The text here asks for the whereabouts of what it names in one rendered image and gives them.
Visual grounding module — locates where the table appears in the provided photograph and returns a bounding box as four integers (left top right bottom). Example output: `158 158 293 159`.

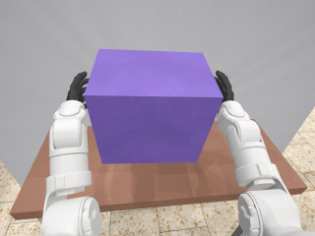
9 119 308 236

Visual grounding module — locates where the right robot forearm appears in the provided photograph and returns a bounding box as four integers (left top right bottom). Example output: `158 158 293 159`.
217 100 301 226

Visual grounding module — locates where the robot left upper arm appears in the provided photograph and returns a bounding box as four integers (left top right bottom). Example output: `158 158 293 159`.
41 196 102 236

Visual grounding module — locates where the carton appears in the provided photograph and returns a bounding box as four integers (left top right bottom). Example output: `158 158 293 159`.
84 48 223 164

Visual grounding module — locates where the left robot hand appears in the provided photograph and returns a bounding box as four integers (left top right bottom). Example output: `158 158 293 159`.
66 71 89 109

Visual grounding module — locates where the left robot forearm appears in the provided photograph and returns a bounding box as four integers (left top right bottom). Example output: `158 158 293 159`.
40 100 93 236

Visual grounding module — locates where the robot right upper arm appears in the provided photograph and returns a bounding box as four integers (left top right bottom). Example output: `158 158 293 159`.
237 189 315 236

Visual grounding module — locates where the right robot hand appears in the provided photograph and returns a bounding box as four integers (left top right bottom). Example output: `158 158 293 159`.
214 70 234 103

